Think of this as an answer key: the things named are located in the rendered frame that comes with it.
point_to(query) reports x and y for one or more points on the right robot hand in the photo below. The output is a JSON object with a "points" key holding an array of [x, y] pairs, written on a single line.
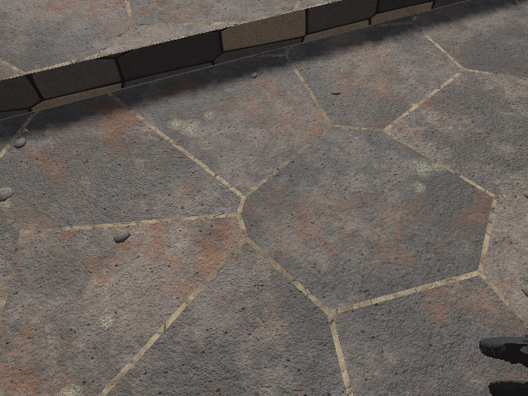
{"points": [[513, 349]]}

